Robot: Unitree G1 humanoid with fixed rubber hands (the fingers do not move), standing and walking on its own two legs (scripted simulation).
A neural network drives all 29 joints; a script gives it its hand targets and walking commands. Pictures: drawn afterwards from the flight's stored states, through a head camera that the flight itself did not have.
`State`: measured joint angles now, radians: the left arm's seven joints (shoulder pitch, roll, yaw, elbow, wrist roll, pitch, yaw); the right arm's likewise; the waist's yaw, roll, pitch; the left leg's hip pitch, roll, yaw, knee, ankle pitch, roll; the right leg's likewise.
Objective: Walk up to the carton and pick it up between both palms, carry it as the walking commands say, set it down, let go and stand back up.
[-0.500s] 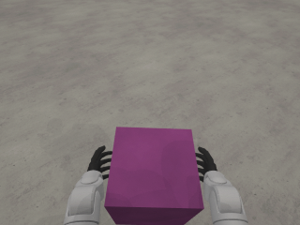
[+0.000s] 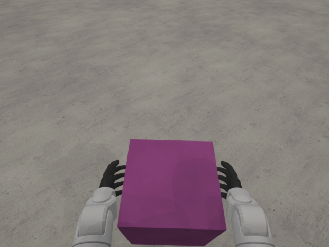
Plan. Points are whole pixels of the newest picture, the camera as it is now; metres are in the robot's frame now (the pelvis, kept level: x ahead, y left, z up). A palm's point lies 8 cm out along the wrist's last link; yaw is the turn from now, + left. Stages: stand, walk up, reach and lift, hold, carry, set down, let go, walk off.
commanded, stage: hold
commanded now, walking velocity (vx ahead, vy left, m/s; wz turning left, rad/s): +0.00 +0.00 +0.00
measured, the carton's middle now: (169, 196) +0.28 -0.02 -0.05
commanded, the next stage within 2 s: set down in 0.06 s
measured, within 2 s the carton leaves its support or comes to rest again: neither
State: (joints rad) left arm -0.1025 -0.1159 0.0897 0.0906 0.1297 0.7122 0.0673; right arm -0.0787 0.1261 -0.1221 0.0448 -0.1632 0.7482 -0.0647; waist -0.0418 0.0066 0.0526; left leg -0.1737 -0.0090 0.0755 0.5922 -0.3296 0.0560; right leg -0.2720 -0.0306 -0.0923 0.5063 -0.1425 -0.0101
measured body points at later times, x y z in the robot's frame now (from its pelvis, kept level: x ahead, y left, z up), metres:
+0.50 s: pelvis -0.02 -0.02 -0.01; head +0.01 -0.03 +0.44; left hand +0.31 +0.15 -0.02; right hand +0.31 -0.15 -0.03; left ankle +0.00 +0.08 -0.73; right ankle +0.09 -0.12 -0.73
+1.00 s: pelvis -0.02 -0.01 -0.05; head +0.11 -0.02 +0.38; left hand +0.34 +0.15 -0.11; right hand +0.34 -0.16 -0.12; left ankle +0.00 +0.08 -0.73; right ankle +0.09 -0.12 -0.73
